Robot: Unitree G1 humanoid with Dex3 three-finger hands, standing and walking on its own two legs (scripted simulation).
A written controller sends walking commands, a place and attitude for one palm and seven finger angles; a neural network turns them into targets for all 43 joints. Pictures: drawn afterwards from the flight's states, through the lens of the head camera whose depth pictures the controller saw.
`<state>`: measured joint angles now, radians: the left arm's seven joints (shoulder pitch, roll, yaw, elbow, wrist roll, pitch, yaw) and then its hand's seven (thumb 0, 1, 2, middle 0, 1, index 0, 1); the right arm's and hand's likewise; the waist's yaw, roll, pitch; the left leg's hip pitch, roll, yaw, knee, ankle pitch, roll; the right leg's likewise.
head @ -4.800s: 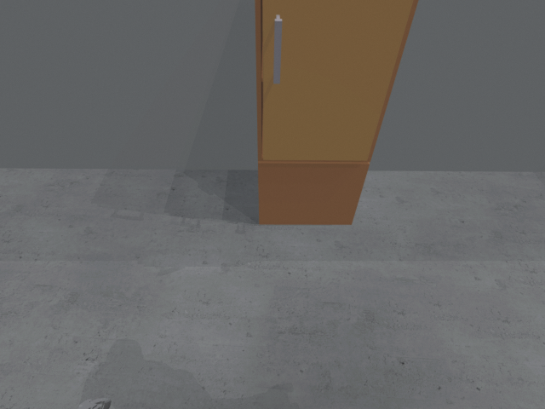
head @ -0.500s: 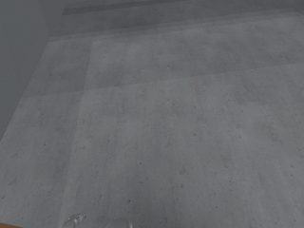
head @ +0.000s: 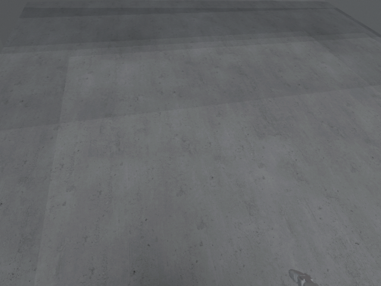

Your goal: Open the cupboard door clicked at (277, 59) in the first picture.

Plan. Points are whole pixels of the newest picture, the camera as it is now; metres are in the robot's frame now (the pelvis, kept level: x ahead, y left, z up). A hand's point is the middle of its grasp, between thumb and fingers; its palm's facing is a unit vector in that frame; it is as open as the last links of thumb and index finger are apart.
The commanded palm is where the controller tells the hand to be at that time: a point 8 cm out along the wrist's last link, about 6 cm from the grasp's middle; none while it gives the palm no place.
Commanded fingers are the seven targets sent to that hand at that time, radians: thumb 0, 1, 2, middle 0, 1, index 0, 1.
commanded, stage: walk to a spot facing it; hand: left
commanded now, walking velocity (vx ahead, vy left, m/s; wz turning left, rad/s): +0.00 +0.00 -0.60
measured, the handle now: out of the picture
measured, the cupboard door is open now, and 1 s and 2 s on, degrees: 0 0 0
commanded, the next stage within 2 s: turn to face it in 0.58 s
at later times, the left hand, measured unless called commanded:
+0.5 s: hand (145, 231) +0.27 +0.16 -0.17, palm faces -0.36 -0.91 -0.20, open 7.4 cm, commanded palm none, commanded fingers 0.00 0.90 0.90 -0.20 -0.30 -0.20 -0.30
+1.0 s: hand (161, 217) +0.32 +0.12 -0.18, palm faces -0.32 -0.93 -0.16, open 7.3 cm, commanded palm none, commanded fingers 0.00 0.90 0.90 -0.20 -0.30 -0.20 -0.30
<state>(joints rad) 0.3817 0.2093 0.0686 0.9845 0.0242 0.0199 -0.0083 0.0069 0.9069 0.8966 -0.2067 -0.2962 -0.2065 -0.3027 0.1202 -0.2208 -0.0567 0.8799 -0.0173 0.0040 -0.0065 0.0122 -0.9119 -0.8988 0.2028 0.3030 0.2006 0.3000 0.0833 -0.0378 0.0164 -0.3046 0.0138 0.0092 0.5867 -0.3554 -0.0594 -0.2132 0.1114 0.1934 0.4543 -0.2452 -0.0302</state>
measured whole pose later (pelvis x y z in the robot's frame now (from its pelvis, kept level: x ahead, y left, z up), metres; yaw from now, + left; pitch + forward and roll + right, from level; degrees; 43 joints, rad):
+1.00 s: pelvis +0.17 -0.01 -0.02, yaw -21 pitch -2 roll -2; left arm 0.18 0.17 0.03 0.96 0.02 0.02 0.03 0.01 0.91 0.90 -0.21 -0.30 -0.21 -0.30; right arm 0.24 -0.16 -0.03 1.00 -0.02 0.02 0.00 0.01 -0.91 -0.90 0.20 0.30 0.20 0.30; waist -0.01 -0.02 0.02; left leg -0.34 0.05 0.06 0.66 -0.30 0.01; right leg -0.20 -0.02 -0.13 0.63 -0.39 0.00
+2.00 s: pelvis +0.10 +0.01 +0.00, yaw +12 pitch +1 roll -2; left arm 0.22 0.28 0.08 0.95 0.02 0.08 0.02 0.01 0.91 0.90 -0.20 -0.30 -0.20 -0.30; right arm 0.14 -0.21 -0.05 0.89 -0.02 0.02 0.01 0.01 -0.91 -0.90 0.20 0.30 0.20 0.30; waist 0.01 -0.05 0.08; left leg -0.28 0.01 0.04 0.56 -0.31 0.04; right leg -0.48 -0.13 -0.08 1.12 -0.47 0.10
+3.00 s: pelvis +0.10 +0.02 +0.00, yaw +48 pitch +1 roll -2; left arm 0.23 0.28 0.07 0.94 0.02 0.07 0.01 0.01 0.91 0.90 -0.20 -0.30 -0.20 -0.30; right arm 0.13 -0.22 -0.04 0.89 -0.02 0.02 0.00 0.01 -0.91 -0.90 0.20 0.30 0.20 0.30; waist 0.02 -0.05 0.08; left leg -0.26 -0.01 0.03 0.54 -0.29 0.06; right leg -0.48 -0.13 -0.07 1.16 -0.45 0.10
